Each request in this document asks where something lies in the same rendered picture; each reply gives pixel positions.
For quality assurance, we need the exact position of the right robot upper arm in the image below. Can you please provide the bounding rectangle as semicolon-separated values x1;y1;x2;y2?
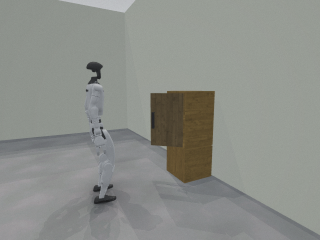
89;83;103;112

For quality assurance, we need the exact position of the left robot forearm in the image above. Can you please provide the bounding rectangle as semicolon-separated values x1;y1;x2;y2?
85;108;91;125

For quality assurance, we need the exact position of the handle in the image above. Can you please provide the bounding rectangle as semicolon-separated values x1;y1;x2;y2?
151;112;155;129

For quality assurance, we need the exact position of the robot left shin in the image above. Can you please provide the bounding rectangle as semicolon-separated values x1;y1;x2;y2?
98;160;103;187

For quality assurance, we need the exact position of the cupboard door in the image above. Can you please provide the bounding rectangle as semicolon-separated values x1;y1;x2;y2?
150;93;184;148

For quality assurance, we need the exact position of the left robot upper arm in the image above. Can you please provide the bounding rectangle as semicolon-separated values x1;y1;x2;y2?
84;96;88;109

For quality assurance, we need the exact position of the robot left hand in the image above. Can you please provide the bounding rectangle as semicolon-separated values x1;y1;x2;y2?
89;129;95;143

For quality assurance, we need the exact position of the robot torso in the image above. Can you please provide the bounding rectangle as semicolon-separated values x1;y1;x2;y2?
86;81;105;135

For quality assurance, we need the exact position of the robot right hand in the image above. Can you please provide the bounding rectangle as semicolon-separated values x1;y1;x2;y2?
94;136;107;156

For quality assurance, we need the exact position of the right robot forearm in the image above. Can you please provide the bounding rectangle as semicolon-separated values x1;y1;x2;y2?
90;106;102;137

